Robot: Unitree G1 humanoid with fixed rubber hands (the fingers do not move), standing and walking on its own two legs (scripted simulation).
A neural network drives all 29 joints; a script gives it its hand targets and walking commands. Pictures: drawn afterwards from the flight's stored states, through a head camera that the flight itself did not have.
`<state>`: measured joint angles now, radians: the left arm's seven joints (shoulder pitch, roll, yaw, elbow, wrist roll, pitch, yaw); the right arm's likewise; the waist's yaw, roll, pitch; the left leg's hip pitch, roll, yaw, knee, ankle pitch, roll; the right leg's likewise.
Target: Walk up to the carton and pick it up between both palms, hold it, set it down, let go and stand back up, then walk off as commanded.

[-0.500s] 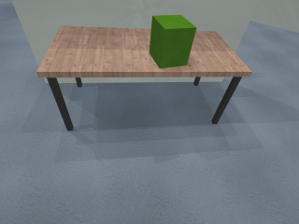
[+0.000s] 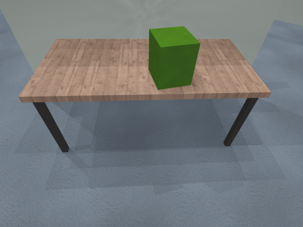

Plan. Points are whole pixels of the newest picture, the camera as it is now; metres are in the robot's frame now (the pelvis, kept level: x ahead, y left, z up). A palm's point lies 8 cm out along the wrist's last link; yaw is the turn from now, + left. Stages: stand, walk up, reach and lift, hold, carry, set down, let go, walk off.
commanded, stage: walk up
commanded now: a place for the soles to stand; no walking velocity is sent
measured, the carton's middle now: (170, 58) +0.99 -0.11 -0.05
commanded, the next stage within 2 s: none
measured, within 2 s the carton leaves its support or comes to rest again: neither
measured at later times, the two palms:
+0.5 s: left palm (75, 196) +0.27 +0.24 -0.12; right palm (283, 210) +0.22 -0.37 -0.09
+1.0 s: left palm (105, 154) +0.42 +0.17 -0.13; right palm (277, 157) +0.39 -0.44 -0.09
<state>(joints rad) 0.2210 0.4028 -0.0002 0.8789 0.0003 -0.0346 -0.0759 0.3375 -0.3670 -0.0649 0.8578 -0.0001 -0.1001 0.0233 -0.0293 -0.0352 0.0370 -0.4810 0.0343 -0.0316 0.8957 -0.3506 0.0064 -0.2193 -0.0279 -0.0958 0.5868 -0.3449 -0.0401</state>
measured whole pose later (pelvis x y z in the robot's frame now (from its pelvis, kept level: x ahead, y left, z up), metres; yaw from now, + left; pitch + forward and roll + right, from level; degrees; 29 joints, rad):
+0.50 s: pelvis +0.18 -0.06 +0.00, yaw +1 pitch +0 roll +2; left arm 0.22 0.41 0.00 0.85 0.00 0.00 -0.09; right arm 0.36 -0.37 -0.07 0.86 0.00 -0.13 0.00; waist -0.03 -0.09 0.05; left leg -0.26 0.03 0.01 0.56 -0.31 0.02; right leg -0.53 -0.16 -0.06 0.81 -0.29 -0.01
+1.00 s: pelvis +0.34 -0.12 -0.01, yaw +3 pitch -1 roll -1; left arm 0.23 0.40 0.00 0.83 0.00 0.00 -0.07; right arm 0.35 -0.38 -0.06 0.86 0.00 -0.10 0.00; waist -0.03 -0.06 0.05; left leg -0.40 0.02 0.01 0.66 -0.25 0.02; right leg -0.32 0.00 -0.11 0.91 -0.48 -0.04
